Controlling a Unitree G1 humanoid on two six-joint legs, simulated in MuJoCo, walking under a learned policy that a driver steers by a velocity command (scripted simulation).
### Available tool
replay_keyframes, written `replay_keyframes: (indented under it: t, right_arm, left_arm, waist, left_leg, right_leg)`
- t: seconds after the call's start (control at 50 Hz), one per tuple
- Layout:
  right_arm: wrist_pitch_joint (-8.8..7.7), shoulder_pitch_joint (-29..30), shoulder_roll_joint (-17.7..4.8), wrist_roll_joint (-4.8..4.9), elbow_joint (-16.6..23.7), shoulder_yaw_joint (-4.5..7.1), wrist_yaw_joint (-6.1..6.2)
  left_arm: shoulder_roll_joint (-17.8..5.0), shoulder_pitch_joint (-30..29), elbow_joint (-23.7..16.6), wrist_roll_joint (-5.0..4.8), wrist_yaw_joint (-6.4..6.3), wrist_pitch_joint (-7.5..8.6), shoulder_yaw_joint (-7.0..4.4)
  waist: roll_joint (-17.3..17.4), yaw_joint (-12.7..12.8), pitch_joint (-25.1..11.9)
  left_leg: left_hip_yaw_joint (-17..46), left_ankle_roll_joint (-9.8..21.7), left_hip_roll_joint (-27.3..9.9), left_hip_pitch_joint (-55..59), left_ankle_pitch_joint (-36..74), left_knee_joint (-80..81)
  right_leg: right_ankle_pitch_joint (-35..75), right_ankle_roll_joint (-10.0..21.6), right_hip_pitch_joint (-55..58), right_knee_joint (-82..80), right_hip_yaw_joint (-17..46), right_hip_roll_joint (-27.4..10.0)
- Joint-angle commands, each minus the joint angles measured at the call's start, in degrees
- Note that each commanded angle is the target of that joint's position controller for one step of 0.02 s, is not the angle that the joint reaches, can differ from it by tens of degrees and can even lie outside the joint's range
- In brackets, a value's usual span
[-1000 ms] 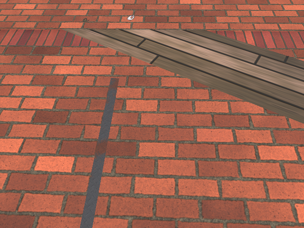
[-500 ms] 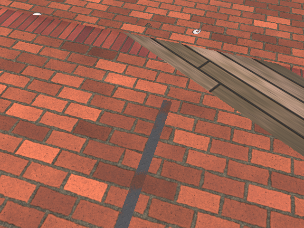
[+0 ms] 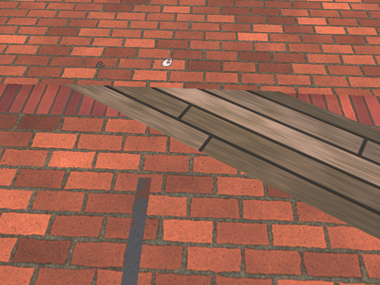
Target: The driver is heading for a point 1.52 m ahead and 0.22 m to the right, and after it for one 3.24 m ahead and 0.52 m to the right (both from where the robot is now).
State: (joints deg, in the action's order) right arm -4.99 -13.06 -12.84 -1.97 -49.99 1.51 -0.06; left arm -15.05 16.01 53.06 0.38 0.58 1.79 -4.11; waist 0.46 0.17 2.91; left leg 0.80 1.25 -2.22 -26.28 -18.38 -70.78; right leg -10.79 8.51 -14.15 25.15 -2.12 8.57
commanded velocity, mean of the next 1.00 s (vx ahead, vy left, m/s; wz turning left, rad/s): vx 0.50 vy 0.00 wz -0.34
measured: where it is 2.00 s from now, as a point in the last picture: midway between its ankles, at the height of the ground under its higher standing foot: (248, 169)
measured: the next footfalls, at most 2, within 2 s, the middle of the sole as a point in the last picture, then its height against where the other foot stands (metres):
left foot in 0.36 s outside the picture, level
right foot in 0.86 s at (249, 268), level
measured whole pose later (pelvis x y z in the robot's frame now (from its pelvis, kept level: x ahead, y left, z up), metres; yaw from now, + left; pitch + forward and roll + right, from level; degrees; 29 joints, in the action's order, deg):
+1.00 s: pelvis +0.50 -0.08 +0.01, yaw -20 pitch +1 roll +1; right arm -2.8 -19.4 -14.8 -1.2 -50.3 2.1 -1.3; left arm -13.8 13.1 46.2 1.4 0.7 3.6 -1.4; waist 1.6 -1.3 1.0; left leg -1.3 2.8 -2.5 -22.7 -20.1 -61.5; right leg -10.7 4.2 -15.2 24.7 -3.8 1.9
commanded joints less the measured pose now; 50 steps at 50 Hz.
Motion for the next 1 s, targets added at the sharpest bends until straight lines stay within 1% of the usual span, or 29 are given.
replay_keyframes:
  t: [0.02,0.06,0.12,0.24,0.28,0.3,0.34,0.36,0.38,0.4,0.42,0.44,0.46,0.5,0.54,0.58,0.7,0.76,0.8,0.82,0.84,0.86,0.88,0.9,0.92,0.94,0.96,0.98,1.0]
  right_arm:
    - [1.76,-2.92,-4.94,-1.0,3.85,0.87,-0.42]
    - [2.35,1.25,-5.04,-0.9,5.97,0.75,-0.6]
    - [2.56,8.65,-5.23,-0.54,8.92,0.55,-0.81]
    - [1.81,18.41,-5.74,0.16,13.26,-0.28,-1.23]
    - [1.23,17.86,-6.83,0.34,13.96,-0.23,-1.2]
    - [0.95,15.08,-7.74,0.45,13.43,0.02,-1.06]
    - [0.09,2.78,-10.55,0.52,9.91,1.22,-0.07]
    - [-0.61,-5.38,-13.42,-0.38,8.8,2.11,0.82]
    - [-0.33,-10.85,-18.33,-1.86,9.33,3.3,1.66]
    - [0.68,-7.95,-18.74,-0.96,8.95,3.79,1.24]
    - [1.11,-3.76,-12.62,-0.37,9.87,2.74,0.89]
    - [1.04,-1.27,-8.43,0.05,9.87,1.75,0.51]
    - [0.89,-0.16,-7.06,-0.17,9.4,1.29,0.35]
    - [-0.08,-1.85,-7.25,0.14,7.39,1.22,0.14]
    - [-1.25,-4.11,-7.86,0.75,5.91,1.47,-0.43]
    - [-1.65,-5.2,-8.54,1.06,4.9,1.73,-0.65]
    - [-0.99,-8.7,-9.31,1.42,2.17,2.08,-1.03]
    - [-0.52,-11.74,-10.79,1.26,0.52,2.52,-1.05]
    - [0.08,-12.14,-11.55,1.18,-0.25,2.74,-0.87]
    - [0.4,-11.79,-11.71,1.36,-0.55,2.74,-0.76]
    - [0.63,-12.45,-10.6,1.51,-0.94,2.35,-0.7]
    - [0.5,-11.45,-8.61,1.62,0.66,1.58,-0.64]
    - [0.33,-15.0,-2.62,2.48,3.51,0.18,-0.92]
    - [0.93,-12.91,-9.01,0.86,2.59,1.89,-0.28]
    - [0.97,-9.59,-9.03,0.86,3.29,2.13,-0.48]
    - [0.76,-8.0,-7.65,1.19,3.43,1.71,-0.85]
    - [1.15,-7.74,-6.98,1.11,3.04,1.69,-1.03]
    - [1.89,-8.81,-6.57,0.39,2.44,1.6,-1.29]
    - [2.51,-9.48,-5.91,0.07,1.9,1.51,-1.64]
  left_arm:
    - [-6.77,1.81,-2.67,-0.44,-0.38,1.94,-1.15]
    - [-8.25,3.7,-2.68,-0.56,-0.39,2.2,-1.54]
    - [-8.14,7.43,-2.75,-0.68,-0.38,1.76,-1.62]
    - [-9.14,12.13,-3.57,0.24,-1.05,1.08,-1.96]
    - [-10.03,10.87,-4.53,0.58,-1.48,1.16,-2.21]
    - [-10.66,8.82,-5.3,0.65,-1.63,1.25,-2.36]
    - [-11.7,5.12,-6.52,0.42,-1.02,1.81,-2.51]
    - [-9.61,5.01,-7.32,-0.29,-0.31,2.36,-1.9]
    - [-3.9,8.15,-9.52,-2.06,-0.27,2.62,-0.52]
    - [-5.99,12.27,-10.13,-0.71,-0.35,2.19,-0.53]
    - [-7.91,10.83,-7.94,0.76,-0.61,1.29,-0.77]
    - [-7.24,7.08,-7.99,1.29,0.0,1.13,-0.5]
    - [-5.93,5.74,-8.38,1.34,0.48,0.96,-0.26]
    - [-4.98,5.42,-8.56,2.07,1.29,0.0,0.11]
    - [-4.72,4.66,-9.06,2.04,1.6,-0.39,0.29]
    - [-4.44,0.86,-10.45,2.13,1.88,-0.42,0.64]
    - [-2.01,-12.19,-14.45,1.74,2.82,0.33,2.82]
    - [-3.07,-14.92,-15.48,1.47,2.36,0.66,2.84]
    - [-3.77,-13.91,-15.46,1.67,1.86,1.01,2.61]
    - [-3.94,-10.29,-14.28,2.0,1.53,1.35,2.34]
    - [-5.2,-3.0,-11.51,2.66,1.0,1.94,1.61]
    - [-8.75,7.11,-9.28,3.7,0.28,2.43,0.43]
    - [-15.59,11.28,-8.82,3.82,-0.46,2.16,-1.24]
    - [-13.98,10.55,-8.55,1.09,-0.48,1.48,-1.32]
    - [-10.58,5.95,-8.82,0.7,-0.36,1.47,-0.41]
    - [-7.37,2.88,-8.92,0.75,-0.05,1.85,0.41]
    - [-5.74,0.96,-8.85,0.74,0.02,2.2,0.86]
    - [-4.56,0.1,-8.41,0.55,-0.09,2.51,1.21]
    - [-4.46,0.4,-7.99,0.61,-0.12,2.89,1.24]
  waist:
    - [0.21,-2.31,-0.91]
    - [-1.24,-1.37,-0.48]
    - [-3.18,1.79,-0.38]
    - [-4.62,5.82,-1.13]
    - [-5.18,4.67,-1.32]
    - [-5.55,2.86,-1.78]
    - [-3.96,-3.14,-7.03]
    - [0.02,-6.68,-13.35]
    - [10.21,-6.68,-21.04]
    - [17.21,-2.35,-22.43]
    - [6.99,-1.17,-13.35]
    - [1.36,-1.46,-7.05]
    - [1.94,-0.48,-4.4]
    - [5.5,0.48,-2.66]
    - [5.63,0.87,-3.54]
    - [5.17,0.69,-2.63]
    - [5.09,-1.84,-0.27]
    - [5.41,-2.76,-0.14]
    - [5.41,-1.94,-0.36]
    - [4.61,0.06,-1.79]
    - [1.98,2.86,-5.76]
    - [-2.64,7.16,-12.63]
    - [-16.73,5.96,-17.82]
    - [-10.82,6.32,-16.41]
    - [-7.03,4.01,-9.08]
    - [-5.04,2.5,-5.65]
    - [-5.17,0.86,-3.81]
    - [-6.11,-0.61,-2.96]
    - [-6.13,-1.16,-3.22]
  left_leg:
    - [0.5,-2.68,-3.04,-6.18,2.05,5.38]
    - [-0.77,-4.06,-3.29,-7.75,6.0,11.43]
    - [-1.34,-4.96,-2.74,-11.06,12.92,20.7]
    - [-0.66,-3.87,0.3,-12.89,15.97,32.77]
    - [0.52,-2.66,1.12,-8.85,14.46,37.11]
    - [0.81,-1.82,1.81,-3.72,12.78,39.64]
    - [-0.09,0.46,4.03,14.17,10.98,44.46]
    - [6.18,2.83,-2.94,27.57,7.12,46.1]
    - [26.6,6.91,-19.04,42.22,-0.82,48.81]
    - [44.98,11.58,-23.82,41.64,-2.47,54.08]
    - [38.66,11.43,-21.47,33.57,-8.28,54.33]
    - [29.64,10.47,-17.82,25.94,-5.96,55.8]
    - [23.15,9.0,-14.79,21.51,-1.08,57.57]
    - [15.43,8.44,-11.54,17.28,9.5,59.15]
    - [12.1,9.36,-11.37,17.8,17.49,59.76]
    - [9.46,10.17,-11.54,18.56,18.26,61.65]
    - [1.36,8.76,-8.5,17.36,20.36,63.32]
    - [1.95,8.11,-10.51,20.78,23.75,60.96]
    - [2.12,7.55,-11.65,23.25,28.35,57.42]
    - [0.88,6.79,-10.91,23.46,34.37,52.41]
    - [-1.76,5.66,-8.23,21.7,38.39,42.48]
    - [-4.17,4.1,-5.55,13.59,28.1,28.25]
    - [-7.77,1.39,3.65,-6.36,-4.81,8.67]
    - [-0.8,2.13,3.14,-12.24,-11.31,1.58]
    - [0.94,2.77,0.09,-14.33,-6.99,0.7]
    - [0.99,2.7,-1.62,-12.57,-3.14,3.66]
    - [0.63,2.34,-2.87,-9.92,-1.29,6.63]
    - [0.4,1.65,-3.45,-7.19,-0.19,8.36]
    - [-0.13,1.17,-3.16,-5.58,0.97,8.66]
  right_leg:
    - [18.79,9.09,1.49,-13.45,17.95,-15.74]
    - [20.7,8.04,1.15,-14.1,16.64,-14.06]
    - [22.4,5.28,5.15,-13.03,16.99,-12.69]
    - [26.42,4.39,15.16,-8.23,21.27,-14.14]
    - [27.73,3.42,15.95,-5.97,23.28,-15.3]
    - [29.07,2.3,14.42,-4.43,23.67,-15.4]
    - [36.21,-0.33,9.96,7.16,22.23,-12.35]
    - [27.9,-1.72,3.73,19.94,19.41,-8.78]
    - [-1.85,-3.63,-10.68,37.1,12.02,-1.91]
    - [-21.06,-3.57,-19.55,44.95,9.37,-0.92]
    - [-15.94,-3.43,-21.99,48.23,9.73,-5.39]
    - [-11.47,-3.85,-21.13,46.0,9.02,-6.94]
    - [-9.59,-4.2,-19.78,43.01,8.6,-8.3]
    - [-8.69,-5.08,-17.41,40.17,8.15,-9.16]
    - [-7.32,-5.47,-17.84,38.35,8.07,-8.72]
    - [-4.24,-6.16,-21.04,35.01,7.84,-9.44]
    - [5.97,-7.4,-16.82,15.08,0.7,-11.68]
    - [3.97,-6.22,-13.92,9.99,-1.02,-10.91]
    - [0.62,-4.73,-10.93,6.99,-1.85,-9.76]
    - [0.63,-3.85,-5.53,3.72,-2.62,-8.26]
    - [0.88,-2.57,4.4,0.72,-2.41,-7.18]
    - [-4.05,0.12,17.67,-0.6,7.15,-15.78]
    - [-8.31,6.44,31.59,-6.51,33.13,-32.03]
    - [-6.8,8.01,28.4,-9.34,38.95,-32.3]
    - [-4.02,6.89,22.82,-9.03,30.07,-29.32]
    - [1.03,5.45,16.55,-10.77,23.98,-26.41]
    - [3.52,3.61,12.4,-12.58,19.36,-23.72]
    - [6.34,2.58,9.12,-13.97,16.12,-21.78]
    - [9.26,2.71,7.87,-14.85,14.27,-21.07]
